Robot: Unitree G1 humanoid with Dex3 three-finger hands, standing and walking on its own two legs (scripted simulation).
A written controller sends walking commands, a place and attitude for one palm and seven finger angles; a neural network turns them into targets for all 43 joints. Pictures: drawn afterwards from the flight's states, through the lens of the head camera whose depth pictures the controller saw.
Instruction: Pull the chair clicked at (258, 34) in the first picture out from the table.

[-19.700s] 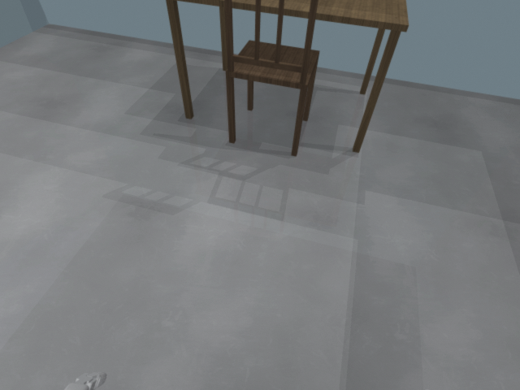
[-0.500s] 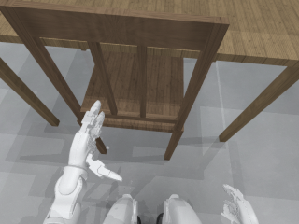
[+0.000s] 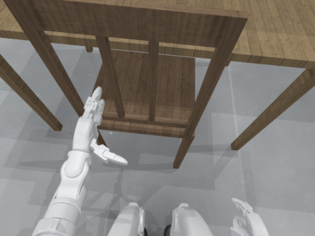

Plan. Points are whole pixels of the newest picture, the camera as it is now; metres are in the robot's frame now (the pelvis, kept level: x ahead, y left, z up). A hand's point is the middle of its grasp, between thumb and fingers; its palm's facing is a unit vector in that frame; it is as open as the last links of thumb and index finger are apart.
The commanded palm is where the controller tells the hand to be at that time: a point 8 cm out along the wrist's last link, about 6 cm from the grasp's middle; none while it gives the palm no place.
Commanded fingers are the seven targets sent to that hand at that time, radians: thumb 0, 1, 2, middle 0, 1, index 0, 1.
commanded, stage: push the fingers through the gap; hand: left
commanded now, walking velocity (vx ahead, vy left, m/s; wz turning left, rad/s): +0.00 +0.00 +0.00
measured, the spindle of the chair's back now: (114, 85) +0.48 +0.13 +0.05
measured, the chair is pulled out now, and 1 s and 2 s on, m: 0.00 0.00 0.00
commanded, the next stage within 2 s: hook a spindle and tug to test in 1.38 s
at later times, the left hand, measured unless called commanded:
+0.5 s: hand (119, 118) +0.40 +0.11 +0.02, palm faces -0.08 -1.00 -0.02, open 17.0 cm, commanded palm +0.39 +0.16 +0.02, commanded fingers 0.00 -0.50 0.30 -0.06 -0.08 -0.06 -0.08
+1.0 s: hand (122, 101) +0.45 +0.11 +0.02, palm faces -0.08 -1.00 -0.05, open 16.9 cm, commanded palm +0.43 +0.16 +0.02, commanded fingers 0.00 -0.50 0.30 -0.06 -0.08 -0.06 -0.08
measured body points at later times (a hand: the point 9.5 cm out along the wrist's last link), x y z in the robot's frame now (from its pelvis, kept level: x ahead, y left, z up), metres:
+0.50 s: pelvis +0.00 +0.00 +0.01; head +0.13 +0.00 +0.44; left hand +0.40 +0.17 +0.02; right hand +0.11 -0.26 -0.11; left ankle +0.02 +0.07 -0.62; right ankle +0.02 -0.08 -0.62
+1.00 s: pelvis +0.00 +0.00 +0.00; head +0.13 +0.01 +0.43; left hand +0.45 +0.16 +0.03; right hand +0.07 -0.26 -0.12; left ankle +0.02 +0.07 -0.62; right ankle +0.02 -0.08 -0.62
